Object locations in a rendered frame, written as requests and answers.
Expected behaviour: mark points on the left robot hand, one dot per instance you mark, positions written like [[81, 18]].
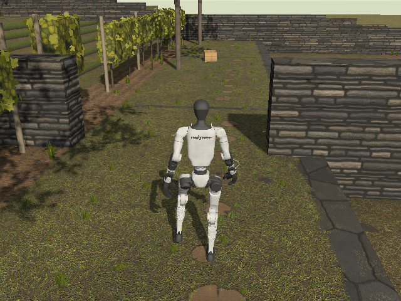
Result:
[[165, 188]]

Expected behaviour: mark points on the humanoid robot torso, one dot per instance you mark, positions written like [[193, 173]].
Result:
[[200, 150]]

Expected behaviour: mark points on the right robot foot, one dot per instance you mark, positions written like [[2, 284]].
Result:
[[210, 256]]

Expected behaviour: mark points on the right robot forearm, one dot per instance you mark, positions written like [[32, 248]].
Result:
[[230, 165]]

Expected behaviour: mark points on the robot right upper arm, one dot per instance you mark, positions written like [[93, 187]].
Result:
[[223, 141]]

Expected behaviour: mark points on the robot left upper arm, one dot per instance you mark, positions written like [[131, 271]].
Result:
[[178, 142]]

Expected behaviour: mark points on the left robot forearm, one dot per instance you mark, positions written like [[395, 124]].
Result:
[[170, 170]]

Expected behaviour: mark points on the right robot hand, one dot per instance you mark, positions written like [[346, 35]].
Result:
[[228, 176]]

